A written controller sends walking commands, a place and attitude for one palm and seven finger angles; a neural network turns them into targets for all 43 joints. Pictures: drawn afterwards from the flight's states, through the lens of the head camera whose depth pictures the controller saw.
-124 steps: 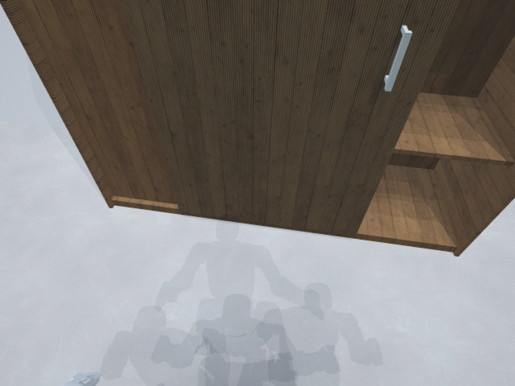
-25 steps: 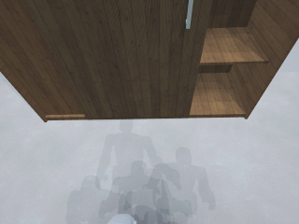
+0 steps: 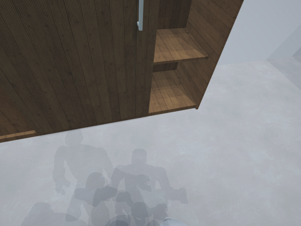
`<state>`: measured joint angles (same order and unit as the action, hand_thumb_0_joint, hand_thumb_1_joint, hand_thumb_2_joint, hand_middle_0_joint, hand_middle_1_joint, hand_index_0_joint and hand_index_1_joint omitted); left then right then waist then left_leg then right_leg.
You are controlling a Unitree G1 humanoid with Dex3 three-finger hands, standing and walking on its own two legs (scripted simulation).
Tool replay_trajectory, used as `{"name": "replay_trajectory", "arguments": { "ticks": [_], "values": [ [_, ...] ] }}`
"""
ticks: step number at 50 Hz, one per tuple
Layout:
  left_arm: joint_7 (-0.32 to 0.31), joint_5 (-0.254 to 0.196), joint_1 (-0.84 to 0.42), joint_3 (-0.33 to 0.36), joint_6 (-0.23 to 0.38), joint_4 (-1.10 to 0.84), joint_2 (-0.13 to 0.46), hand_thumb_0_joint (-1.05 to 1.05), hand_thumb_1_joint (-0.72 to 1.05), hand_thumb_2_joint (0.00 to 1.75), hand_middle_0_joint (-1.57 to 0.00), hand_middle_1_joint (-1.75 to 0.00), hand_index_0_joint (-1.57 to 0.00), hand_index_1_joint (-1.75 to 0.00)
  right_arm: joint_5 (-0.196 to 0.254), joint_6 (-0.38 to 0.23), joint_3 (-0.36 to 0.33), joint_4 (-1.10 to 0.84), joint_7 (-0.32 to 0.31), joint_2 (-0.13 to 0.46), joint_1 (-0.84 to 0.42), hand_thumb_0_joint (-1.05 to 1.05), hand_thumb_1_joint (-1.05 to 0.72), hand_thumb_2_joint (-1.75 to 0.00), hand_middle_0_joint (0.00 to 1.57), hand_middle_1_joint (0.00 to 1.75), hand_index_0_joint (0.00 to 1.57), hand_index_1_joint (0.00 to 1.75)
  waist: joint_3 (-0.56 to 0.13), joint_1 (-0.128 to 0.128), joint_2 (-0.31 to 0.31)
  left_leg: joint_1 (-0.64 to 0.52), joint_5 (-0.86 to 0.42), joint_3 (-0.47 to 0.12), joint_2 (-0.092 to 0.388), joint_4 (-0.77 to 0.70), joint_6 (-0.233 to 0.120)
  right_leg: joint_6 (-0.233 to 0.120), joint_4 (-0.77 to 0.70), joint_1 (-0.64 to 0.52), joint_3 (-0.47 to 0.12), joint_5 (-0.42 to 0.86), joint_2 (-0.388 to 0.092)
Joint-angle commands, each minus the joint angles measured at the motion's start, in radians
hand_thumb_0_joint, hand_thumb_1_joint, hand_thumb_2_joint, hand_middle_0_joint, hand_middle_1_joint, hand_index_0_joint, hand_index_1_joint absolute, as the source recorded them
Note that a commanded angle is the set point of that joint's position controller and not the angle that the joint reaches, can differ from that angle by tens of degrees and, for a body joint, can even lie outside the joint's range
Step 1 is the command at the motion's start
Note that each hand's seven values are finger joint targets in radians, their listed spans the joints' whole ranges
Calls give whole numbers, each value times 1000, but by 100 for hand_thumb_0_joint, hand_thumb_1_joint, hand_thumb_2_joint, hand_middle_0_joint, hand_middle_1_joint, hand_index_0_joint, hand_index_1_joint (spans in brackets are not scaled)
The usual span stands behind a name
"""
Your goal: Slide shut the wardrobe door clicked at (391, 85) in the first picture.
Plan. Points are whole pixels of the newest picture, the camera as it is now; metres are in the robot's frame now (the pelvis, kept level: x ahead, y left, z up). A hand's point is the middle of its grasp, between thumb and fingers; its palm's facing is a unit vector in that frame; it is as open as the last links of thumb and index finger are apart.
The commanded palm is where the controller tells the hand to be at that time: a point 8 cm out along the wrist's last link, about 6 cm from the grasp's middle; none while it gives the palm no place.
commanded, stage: walk to a spot facing it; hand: left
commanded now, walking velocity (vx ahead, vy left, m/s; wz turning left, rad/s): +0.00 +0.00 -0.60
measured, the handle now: (139, 11) +0.97 +0.14 +0.11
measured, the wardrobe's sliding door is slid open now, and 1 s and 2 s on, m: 0.46 0.46 0.46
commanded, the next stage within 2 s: turn to face it in 1.34 s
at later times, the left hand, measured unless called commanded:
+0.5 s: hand (106, 223) +0.15 +0.13 -0.15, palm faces -0.31 -0.92 -0.22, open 7.4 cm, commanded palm none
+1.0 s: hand (135, 162) +0.35 +0.08 -0.17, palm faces -0.58 -0.80 -0.16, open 7.4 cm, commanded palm none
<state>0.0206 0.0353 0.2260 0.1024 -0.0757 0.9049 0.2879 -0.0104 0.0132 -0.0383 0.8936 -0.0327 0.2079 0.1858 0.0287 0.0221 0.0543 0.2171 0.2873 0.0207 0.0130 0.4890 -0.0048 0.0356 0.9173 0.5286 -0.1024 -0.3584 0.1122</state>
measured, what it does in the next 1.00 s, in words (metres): walks ahead, turning right: right foot, then left foot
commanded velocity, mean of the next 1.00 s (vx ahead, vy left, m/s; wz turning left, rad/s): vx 0.24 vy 0.00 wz -0.60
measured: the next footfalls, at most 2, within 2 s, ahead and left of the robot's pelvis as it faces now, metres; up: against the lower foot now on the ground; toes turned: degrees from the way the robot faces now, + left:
right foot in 0.28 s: +0.02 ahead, -0.15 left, +0.00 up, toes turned -17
left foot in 0.68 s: +0.20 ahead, +0.06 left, +0.00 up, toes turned -20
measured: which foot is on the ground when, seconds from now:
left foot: down 0.00-0.28, up 0.30-0.66, down 0.68-1.00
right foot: up 0.00-0.26, down 0.28-0.66, up 0.68-1.00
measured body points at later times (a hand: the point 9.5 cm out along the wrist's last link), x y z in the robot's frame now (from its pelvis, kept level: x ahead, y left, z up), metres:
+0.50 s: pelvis +0.02 -0.03 +0.00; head +0.04 -0.04 +0.45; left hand +0.17 +0.18 -0.14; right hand -0.02 -0.31 -0.14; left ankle +0.07 +0.10 -0.68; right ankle -0.02 -0.14 -0.74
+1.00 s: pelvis +0.18 -0.04 +0.01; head +0.21 -0.03 +0.45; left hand +0.38 +0.12 -0.15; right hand +0.00 -0.19 -0.13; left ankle +0.16 +0.07 -0.74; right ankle +0.14 -0.20 -0.65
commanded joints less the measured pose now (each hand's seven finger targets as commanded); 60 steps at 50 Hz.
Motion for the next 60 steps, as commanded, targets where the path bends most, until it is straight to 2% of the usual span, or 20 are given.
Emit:
{"name": "replay_trajectory", "arguments": {
  "ticks": [1,6,12,13,14,15,17,21,28,31,32,33,34,35,40,48,55,58,59,60],
  "values": [
    [21,-5,12,16,22,-79,52,0,90,90,-20,-30,-20,-30,-12,-35,-31,-96,-16,162,-61,0,-90,-90,20,30,20,30,14,19,-202,-10,-246,-83,245,-200,-115,43,281,94,61,-1,-98],
    [24,-13,-141,-12,28,-125,24,0,90,90,-20,-30,-20,-30,-15,-32,-54,-33,-7,201,111,0,-90,-90,20,30,20,30,-6,-76,-219,-172,-558,-32,293,-106,-140,41,-25,24,153,-71,-136],
    [20,-15,-41,-7,47,-95,44,0,90,90,-20,-30,-20,-30,-13,-20,-70,-26,9,233,85,0,-90,-90,20,30,20,30,-82,-17,-219,-55,-432,72,298,85,-51,-15,-403,-326,208,86,-105],
    [15,-11,49,3,60,-67,105,0,90,90,-20,-30,-20,-30,-5,-19,-61,-31,18,207,94,0,-90,-90,20,30,20,30,-142,26,-83,89,-240,142,264,265,7,-52,-511,-548,117,161,-185],
    [-2,-6,125,29,72,-44,231,0,90,90,-20,-30,-20,-30,-3,-16,-34,-78,26,111,65,0,-90,-90,20,30,20,30,-151,64,274,415,318,192,112,526,72,-162,-596,-707,-294,263,-464],
    [-16,-27,169,34,63,-42,248,0,90,90,-20,-30,-20,-30,-10,-6,-34,-108,16,158,-2,0,-90,-90,20,30,20,30,-151,101,243,474,355,37,109,625,65,-233,-648,-630,-388,138,-518],
    [-24,-21,86,26,64,-57,193,0,90,90,-20,-30,-20,-30,-12,-8,-42,-112,28,172,-104,0,-90,-90,20,30,20,30,-13,82,162,523,220,-18,135,689,57,-249,-722,-470,-400,-238,-442],
    [-17,-12,7,4,94,-67,142,0,90,90,-20,-30,-20,-30,-21,-11,-46,-55,47,131,6,0,-90,-90,20,30,20,30,-6,-11,67,351,60,30,116,547,79,-200,-700,-323,-200,-82,-325],
    [-11,-8,43,9,103,-47,156,0,90,90,-20,-30,-20,-30,-11,-41,-42,-99,51,109,-19,0,-90,-90,20,30,20,30,9,1,91,234,55,43,65,273,75,-214,-686,-271,-250,-92,-308],
    [-9,-10,2,13,97,-48,140,0,90,90,-20,-30,-20,-30,-5,-60,-44,-71,38,111,92,0,-90,-90,20,30,20,30,0,-59,60,-39,-1,68,28,61,66,-174,-579,-137,-231,-95,-253],
    [-5,-12,-21,5,92,-59,102,0,90,90,-20,-30,-20,-30,-5,-67,-49,-34,24,145,207,0,-90,-90,20,30,20,30,-35,-108,-32,-212,28,50,52,-35,63,-140,-450,-50,-176,-96,-187],
    [5,-21,-15,-7,86,-81,20,0,90,90,-20,-30,-20,-30,-20,-74,-72,-5,12,245,319,0,-90,-90,20,30,20,30,-79,-151,-303,-351,308,-244,286,-183,7,-88,-139,118,-53,-162,-53],
    [12,-21,-24,-11,92,-112,-4,0,90,90,-20,-30,-20,-30,-25,-71,-72,-5,9,310,363,0,-90,-90,20,30,20,30,-39,-142,-406,-296,522,-522,504,-344,-77,-47,110,234,74,-235,-32],
    [15,-11,-64,0,93,-108,29,0,90,90,-20,-30,-20,-30,-24,-71,-63,-9,8,267,294,0,-90,-90,20,30,20,30,22,-124,-307,-159,597,-569,516,-410,-95,-50,238,235,25,-152,-111],
    [40,1,43,5,63,-18,-15,0,90,90,-20,-30,-20,-30,-7,-99,-22,-5,3,115,158,0,-90,-90,20,30,20,30,68,-11,-209,-44,87,-32,308,-337,-8,-12,339,154,83,171,-185],
    [41,2,-120,-12,56,-53,-66,0,90,90,-20,-30,-20,-30,-8,-107,-21,99,-3,66,323,0,-90,-90,20,30,20,30,93,-54,-160,-262,-356,135,336,-275,-75,7,146,300,165,213,-222],
    [42,-4,-267,-25,77,-82,-86,0,90,90,-20,-30,-20,-30,-22,-93,-28,144,-1,75,365,0,-90,-90,20,30,20,30,124,-85,-197,-292,-640,264,347,-183,-83,-65,-184,133,264,154,-157],
    [31,-2,-63,-9,94,-26,-35,0,90,90,-20,-30,-20,-30,-13,-90,-46,121,3,138,305,0,-90,-90,20,30,20,30,-25,23,-211,-300,-1016,325,344,123,-49,-123,-272,-162,317,104,-70],
    [25,1,89,6,108,16,12,0,90,90,-20,-30,-20,-30,-6,-87,-47,103,9,150,280,0,-90,-90,20,30,20,30,-122,98,-184,-197,-944,342,316,349,-10,-140,-359,-420,328,177,-52],
    [13,2,209,28,119,47,125,0,90,90,-20,-30,-20,-30,13,-84,-38,79,25,100,298,0,-90,-90,20,30,20,30,-253,141,-19,124,-391,309,253,651,30,-212,-392,-780,57,225,-262]
  ]
}}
